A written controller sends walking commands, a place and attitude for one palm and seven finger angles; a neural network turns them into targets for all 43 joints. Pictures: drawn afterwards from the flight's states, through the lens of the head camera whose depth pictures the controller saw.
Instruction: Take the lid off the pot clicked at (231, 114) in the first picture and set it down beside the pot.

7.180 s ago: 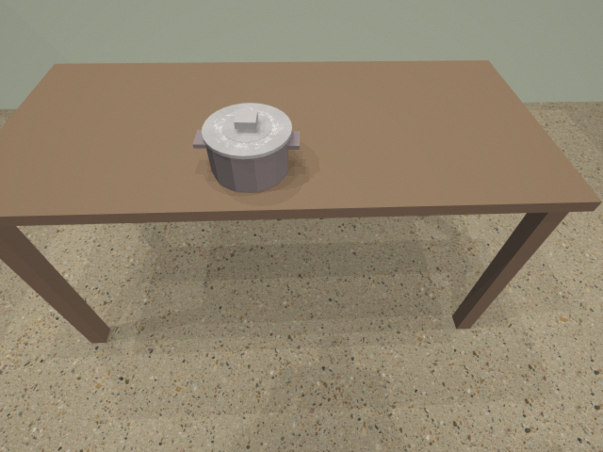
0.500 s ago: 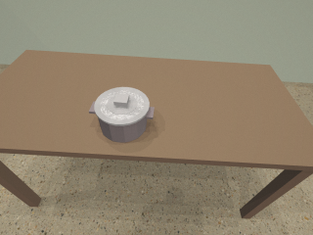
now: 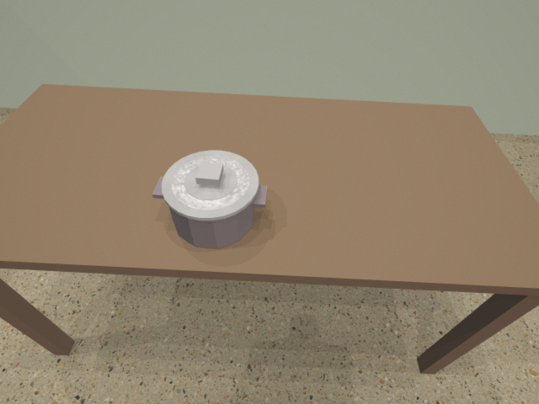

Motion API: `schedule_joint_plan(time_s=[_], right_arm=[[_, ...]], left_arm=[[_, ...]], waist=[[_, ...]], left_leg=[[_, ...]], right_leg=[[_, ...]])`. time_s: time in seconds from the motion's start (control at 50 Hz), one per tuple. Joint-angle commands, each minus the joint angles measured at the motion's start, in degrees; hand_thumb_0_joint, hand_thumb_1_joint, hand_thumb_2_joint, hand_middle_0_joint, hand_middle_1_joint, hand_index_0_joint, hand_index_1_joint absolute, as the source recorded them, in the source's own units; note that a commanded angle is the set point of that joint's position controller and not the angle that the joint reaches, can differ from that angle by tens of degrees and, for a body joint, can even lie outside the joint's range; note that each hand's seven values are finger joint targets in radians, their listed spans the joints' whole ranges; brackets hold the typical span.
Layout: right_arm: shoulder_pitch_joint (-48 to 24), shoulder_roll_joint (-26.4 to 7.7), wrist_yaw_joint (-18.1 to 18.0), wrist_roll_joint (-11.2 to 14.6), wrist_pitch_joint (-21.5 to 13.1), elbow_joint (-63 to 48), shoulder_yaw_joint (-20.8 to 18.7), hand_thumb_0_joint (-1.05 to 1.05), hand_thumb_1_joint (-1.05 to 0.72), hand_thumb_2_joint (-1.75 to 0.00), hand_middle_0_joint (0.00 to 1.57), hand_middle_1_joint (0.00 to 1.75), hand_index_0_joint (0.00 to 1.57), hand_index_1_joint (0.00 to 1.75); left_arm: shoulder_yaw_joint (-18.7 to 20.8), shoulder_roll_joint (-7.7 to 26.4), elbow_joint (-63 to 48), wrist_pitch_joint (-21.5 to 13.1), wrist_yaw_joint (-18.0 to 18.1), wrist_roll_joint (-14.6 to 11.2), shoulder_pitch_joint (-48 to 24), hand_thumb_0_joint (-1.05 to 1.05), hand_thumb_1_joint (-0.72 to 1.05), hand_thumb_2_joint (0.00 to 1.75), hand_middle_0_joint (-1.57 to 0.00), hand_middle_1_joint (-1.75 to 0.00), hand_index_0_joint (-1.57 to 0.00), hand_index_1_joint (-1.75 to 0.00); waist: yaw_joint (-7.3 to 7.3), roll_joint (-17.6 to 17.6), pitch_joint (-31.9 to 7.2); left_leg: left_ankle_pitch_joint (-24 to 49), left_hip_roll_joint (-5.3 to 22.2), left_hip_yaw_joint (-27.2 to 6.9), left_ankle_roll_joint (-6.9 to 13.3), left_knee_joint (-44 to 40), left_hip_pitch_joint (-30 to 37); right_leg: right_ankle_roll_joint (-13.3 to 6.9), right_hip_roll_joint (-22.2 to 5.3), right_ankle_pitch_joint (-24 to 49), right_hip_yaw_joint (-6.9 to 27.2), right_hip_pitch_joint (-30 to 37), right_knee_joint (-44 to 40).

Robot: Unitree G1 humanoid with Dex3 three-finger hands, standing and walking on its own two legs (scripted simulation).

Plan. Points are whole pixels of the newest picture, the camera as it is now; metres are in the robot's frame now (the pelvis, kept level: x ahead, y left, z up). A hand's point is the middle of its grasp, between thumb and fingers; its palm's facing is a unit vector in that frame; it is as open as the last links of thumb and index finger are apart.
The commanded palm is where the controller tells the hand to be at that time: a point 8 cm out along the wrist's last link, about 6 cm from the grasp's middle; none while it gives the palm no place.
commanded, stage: look again from close up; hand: left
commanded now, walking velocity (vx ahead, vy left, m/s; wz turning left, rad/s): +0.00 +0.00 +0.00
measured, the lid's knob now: (209, 173) +0.50 +0.15 +0.04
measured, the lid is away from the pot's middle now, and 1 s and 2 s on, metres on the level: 0.00 0.00 0.00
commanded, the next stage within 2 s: lift the closed hand beside the body in 0.26 s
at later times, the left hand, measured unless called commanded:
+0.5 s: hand out of the picture +0.08 +0.19 -0.12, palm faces +0.12 -0.94 -0.33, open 6.9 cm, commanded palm +0.10 +0.22 -0.06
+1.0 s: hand out of the picture +0.13 +0.19 -0.05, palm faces +0.31 -0.89 -0.33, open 3.1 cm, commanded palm +0.09 +0.24 -0.02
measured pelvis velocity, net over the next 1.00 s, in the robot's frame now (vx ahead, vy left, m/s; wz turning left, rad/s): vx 0.03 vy -0.03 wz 0.08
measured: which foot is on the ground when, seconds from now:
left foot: down 0.00-1.00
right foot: down 0.00-1.00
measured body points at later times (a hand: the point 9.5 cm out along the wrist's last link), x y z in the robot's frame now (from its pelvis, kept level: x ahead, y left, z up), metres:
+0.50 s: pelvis +0.01 +0.00 +0.00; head +0.00 -0.01 +0.45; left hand +0.07 +0.24 -0.10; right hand +0.04 -0.24 -0.15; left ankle +0.01 +0.10 -0.74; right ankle +0.00 -0.15 -0.74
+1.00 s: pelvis +0.03 -0.03 -0.01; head +0.03 -0.04 +0.44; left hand +0.11 +0.24 -0.02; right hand +0.27 -0.23 -0.05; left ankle +0.01 +0.10 -0.74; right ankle +0.00 -0.15 -0.74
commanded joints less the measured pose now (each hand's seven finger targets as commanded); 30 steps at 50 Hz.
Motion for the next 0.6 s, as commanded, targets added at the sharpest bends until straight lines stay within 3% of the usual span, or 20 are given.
schedule_joint_plan(time_s=[0.0,0.32,0.34,0.36,0.38,0.4,0.42,0.44,0.48,0.5,0.52,0.54,0.58], right_arm=[[3.39,-4.25,-0.24,0.16,-0.84,-1.66,-0.63,0.0,-0.9,-0.9,0.2,0.3,0.2,0.3],[3.63,-3.87,-0.27,0.13,-0.78,-0.62,-0.43,0.0,-0.9,-0.9,0.2,0.3,0.2,0.3],[-2.12,-8.32,0.01,0.1,-0.6,-5.36,-0.36,0.0,-0.9,-0.9,0.2,0.3,0.2,0.3],[-3.85,-14.59,-0.24,4.91,-10.53,-25.61,-0.06,0.0,-0.9,-0.9,0.2,0.3,0.2,0.3],[-7.95,-10.83,-2.83,6.05,-14.94,-21.76,0.69,0.0,-0.9,-0.9,0.2,0.3,0.2,0.3],[-8.58,-11.96,-3.08,6.05,-16.21,-19.02,0.05,0.0,-0.9,-0.9,0.2,0.3,0.2,0.3],[-7.63,-10.7,-2.61,6.52,-16.85,-20.14,0.45,0.0,-0.9,-0.9,0.2,0.3,0.2,0.3],[-7.43,-10.77,-2.36,5.92,-18.01,-21.55,1.32,0.0,-0.9,-0.9,0.2,0.3,0.2,0.3],[-8.51,-12.02,-1.59,3.76,-18.99,-22.22,1.32,0.0,-0.9,-0.9,0.2,0.3,0.2,0.3],[-9.11,-12.41,-0.7,3.39,-18.19,-23.72,0.26,0.0,-0.9,-0.9,0.2,0.3,0.2,0.3],[-8.33,-13.01,0.15,2.97,-16.94,-24.95,-0.71,0.0,-0.9,-0.9,0.2,0.3,0.2,0.3],[-9.73,-12.68,0.39,2.71,-15.53,-26.19,-2.0,0.0,-0.9,-0.9,0.2,0.3,0.2,0.3],[-12.23,-12.27,0.53,2.47,-14.49,-30.98,-2.73,0.0,-0.9,-0.9,0.2,0.3,0.2,0.3]], left_arm=[[1.01,4.79,-1.05,-0.51,0.04,-0.23,4.86,0.0,0.9,0.9,-0.2,-0.3,-0.2,-0.3],[0.83,4.15,-0.62,-0.57,0.13,-0.22,5.1,0.0,0.9,0.9,-0.2,-0.3,-0.2,-0.3],[1.26,7.94,0.96,-0.84,1.88,0.51,4.4,0.0,0.9,0.9,-0.2,-0.3,-0.2,-0.3],[-2.97,12.93,-74.94,-10.2,1.93,-7.28,-34.35,0.0,0.9,0.9,-0.24,-0.35,-0.24,-0.35],[-1.77,11.0,-61.18,-4.69,5.18,-3.32,-11.79,0.0,0.9,0.9,-0.29,-0.4,-0.29,-0.4],[-1.81,10.06,-59.19,-0.82,7.43,-4.44,-9.79,0.0,0.9,0.9,-0.33,-0.44,-0.33,-0.44],[-5.02,4.07,-56.4,3.21,7.51,-3.91,0.82,0.0,0.9,0.9,-0.38,-0.49,-0.38,-0.49],[-8.81,0.6,-59.79,3.44,6.74,-4.19,-1.79,0.0,0.9,0.9,-0.42,-0.54,-0.42,-0.54],[-10.98,-3.3,-50.03,2.7,5.73,-1.98,3.2,0.0,0.9,0.9,-0.51,-0.64,-0.51,-0.64],[-9.86,-4.19,-41.43,2.79,5.25,-1.09,9.42,0.0,0.9,0.9,-0.55,-0.68,-0.55,-0.68],[-7.24,-2.45,-37.35,2.57,4.64,-0.6,10.79,0.0,0.9,0.9,-0.6,-0.73,-0.6,-0.73],[-1.52,1.3,-37.76,2.11,3.99,-0.6,16.3,0.0,0.9,0.9,-0.64,-0.78,-0.64,-0.78],[7.41,8.95,-46.94,-0.13,3.16,-0.74,22.26,0.0,0.9,0.9,-0.73,-0.88,-0.73,-0.88]], waist=[[0.22,0.14,2.98],[0.17,-0.04,4.06],[0.81,-0.9,5.64],[-0.39,7.53,-21.17],[0.68,14.95,-18.72],[0.57,12.52,-14.38],[0.16,10.97,-9.68],[-0.87,7.53,-4.45],[-1.76,-0.75,4.74],[-0.82,-6.68,7.04],[-0.14,-10.55,7.65],[2.23,-13.06,7.45],[5.07,-11.69,2.24]], left_leg=[[3.49,5.81,-5.71,0.45,-6.82,0.48],[2.8,5.56,-4.97,0.24,-6.77,0.41],[7.03,5.99,-3.97,-1.97,3.55,-5.0],[5.58,0.31,-7.0,-2.04,-5.38,7.64],[4.64,2.32,-5.25,-1.69,-5.94,7.9],[0.1,2.17,-6.08,-2.94,-5.35,3.24],[-2.12,1.93,-6.61,-2.15,-7.47,2.54],[-4.02,1.52,-7.3,-1.7,-8.05,1.46],[-4.35,0.59,-8.35,-0.72,-7.16,-0.99],[-4.31,0.59,-8.24,-0.53,-6.29,-4.11],[-3.35,0.38,-7.61,-0.59,-5.12,-6.18],[-2.39,0.52,-6.74,-0.77,-5.03,-7.08],[-0.52,-0.15,-4.86,-1.47,-5.18,-6.55]], right_leg=[[-3.94,-2.35,5.15,1.45,-3.48,-4.74],[-4.01,-2.43,4.81,2.3,-3.85,-5.32],[-3.77,-4.76,15.56,4.02,-3.87,-4.78],[-4.51,-0.4,9.31,-1.0,3.06,0.0],[-5.67,1.05,3.33,-2.52,-0.07,2.35],[-4.83,0.98,2.04,-3.7,-1.5,1.75],[-4.58,1.37,0.96,-4.37,-1.55,-0.44],[-4.3,1.83,0.07,-4.79,-2.1,-1.37],[-3.97,2.76,-1.02,-6.05,-5.79,-2.08],[-3.92,2.74,-2.9,-6.59,-7.31,-2.38],[-3.82,2.92,-3.65,-6.79,-8.42,-1.85],[-3.71,2.67,-4.35,-6.52,-7.37,-1.85],[-3.92,2.61,-4.23,-5.71,-3.03,-1.38]])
